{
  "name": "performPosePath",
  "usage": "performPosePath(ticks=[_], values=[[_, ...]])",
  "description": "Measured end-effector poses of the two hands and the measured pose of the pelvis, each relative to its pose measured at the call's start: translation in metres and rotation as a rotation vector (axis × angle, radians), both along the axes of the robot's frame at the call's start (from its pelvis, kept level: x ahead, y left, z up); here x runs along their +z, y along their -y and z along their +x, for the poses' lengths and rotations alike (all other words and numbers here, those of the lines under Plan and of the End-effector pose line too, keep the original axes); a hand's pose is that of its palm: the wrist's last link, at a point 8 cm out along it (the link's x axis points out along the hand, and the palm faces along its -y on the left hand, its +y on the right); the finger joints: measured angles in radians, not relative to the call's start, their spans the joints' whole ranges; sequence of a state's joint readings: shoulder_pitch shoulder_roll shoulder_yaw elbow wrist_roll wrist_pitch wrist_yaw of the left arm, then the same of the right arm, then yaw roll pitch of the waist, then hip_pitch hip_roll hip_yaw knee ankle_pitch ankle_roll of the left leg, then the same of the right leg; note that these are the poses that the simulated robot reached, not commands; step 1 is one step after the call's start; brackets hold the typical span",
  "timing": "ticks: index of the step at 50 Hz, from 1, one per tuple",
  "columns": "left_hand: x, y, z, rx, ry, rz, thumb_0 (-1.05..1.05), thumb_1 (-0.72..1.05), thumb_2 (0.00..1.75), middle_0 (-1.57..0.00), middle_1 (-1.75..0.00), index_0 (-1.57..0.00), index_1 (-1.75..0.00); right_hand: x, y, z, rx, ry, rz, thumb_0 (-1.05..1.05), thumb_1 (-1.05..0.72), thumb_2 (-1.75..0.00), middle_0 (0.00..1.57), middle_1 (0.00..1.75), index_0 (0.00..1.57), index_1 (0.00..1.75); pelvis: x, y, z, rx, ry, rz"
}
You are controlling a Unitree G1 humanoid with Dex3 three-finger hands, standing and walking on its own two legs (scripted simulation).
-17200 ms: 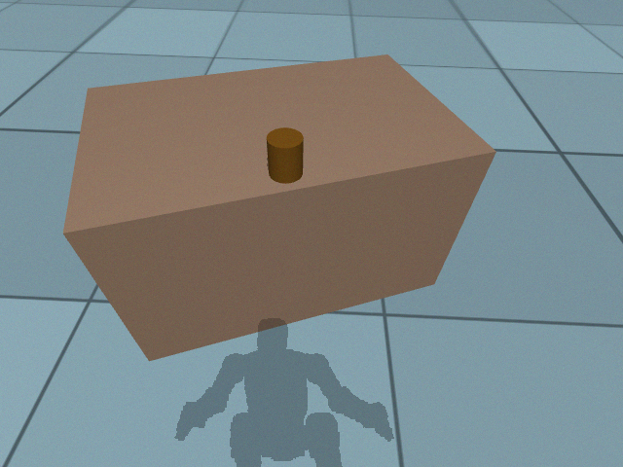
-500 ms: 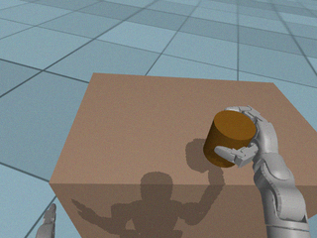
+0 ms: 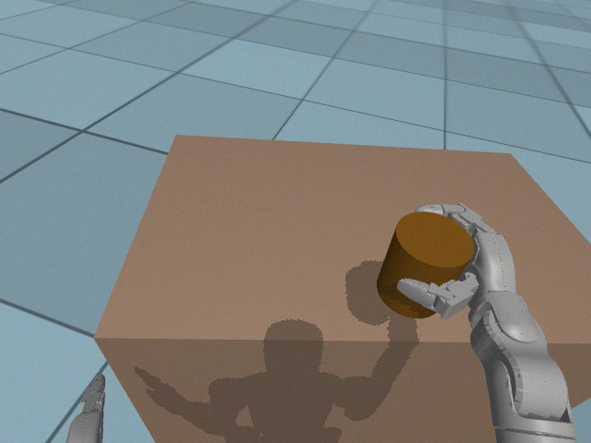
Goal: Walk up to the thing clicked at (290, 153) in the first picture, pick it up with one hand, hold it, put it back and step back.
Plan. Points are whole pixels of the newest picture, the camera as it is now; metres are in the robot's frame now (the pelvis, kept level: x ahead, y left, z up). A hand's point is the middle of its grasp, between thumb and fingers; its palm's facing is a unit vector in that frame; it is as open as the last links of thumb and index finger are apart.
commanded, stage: hold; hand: right
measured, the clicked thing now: (420, 265) +0.32 -0.15 +0.14
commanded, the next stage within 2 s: crouch in 0.40 s
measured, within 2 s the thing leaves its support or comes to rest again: neither
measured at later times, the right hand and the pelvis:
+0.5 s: hand (433, 254) +0.31 -0.16 +0.17, palm faces +0.10 +0.99 -0.04, open 11.8 cm; pelvis +0.00 +0.00 +0.00, yaw +0 degrees
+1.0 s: hand (417, 262) +0.36 -0.18 +0.10, palm faces +0.14 +0.99 -0.02, open 11.8 cm; pelvis +0.00 +0.00 +0.00, yaw +1 degrees
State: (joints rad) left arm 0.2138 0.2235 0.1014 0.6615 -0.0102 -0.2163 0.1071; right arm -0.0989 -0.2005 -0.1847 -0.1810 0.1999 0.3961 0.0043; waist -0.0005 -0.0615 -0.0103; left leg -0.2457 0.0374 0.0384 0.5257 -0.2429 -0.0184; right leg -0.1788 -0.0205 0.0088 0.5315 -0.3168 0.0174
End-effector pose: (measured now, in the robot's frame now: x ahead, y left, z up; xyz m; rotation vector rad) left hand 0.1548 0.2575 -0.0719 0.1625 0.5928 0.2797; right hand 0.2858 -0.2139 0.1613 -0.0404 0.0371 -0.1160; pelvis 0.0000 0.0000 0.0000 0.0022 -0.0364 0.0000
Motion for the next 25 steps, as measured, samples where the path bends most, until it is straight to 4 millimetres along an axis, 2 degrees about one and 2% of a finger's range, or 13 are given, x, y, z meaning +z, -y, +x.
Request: performPosePath(ticks=[14, 25], values=[[-0.0018, 0.0035, -0.0018, -0.001, 0.0, -0.006, -0.01, -0.54, 0.06, -0.05, -0.05, -0.05, -0.05, 0.0071, 0.0036, 0.0008, -0.006, 0.024, -0.007, 0.0, 0.61, -1.06, 0.58, 0.99, 0.61, 1.02, 0.0001, 0.001, 0.0004, 0.0, 0.001, 0.001], [0.0009, 0.0035, 0.001, -0.005, 0.014, -0.006, -0.01, -0.54, 0.06, -0.05, -0.05, -0.05, -0.05, 0.0075, -0.0007, 0.0023, 0.013, 0.014, -0.001, 0.0, 0.61, -1.06, 0.58, 0.99, 0.61, 1.02, 0.0001, 0.0016, -0.0002, 0.0, 0.004, 0.001]])
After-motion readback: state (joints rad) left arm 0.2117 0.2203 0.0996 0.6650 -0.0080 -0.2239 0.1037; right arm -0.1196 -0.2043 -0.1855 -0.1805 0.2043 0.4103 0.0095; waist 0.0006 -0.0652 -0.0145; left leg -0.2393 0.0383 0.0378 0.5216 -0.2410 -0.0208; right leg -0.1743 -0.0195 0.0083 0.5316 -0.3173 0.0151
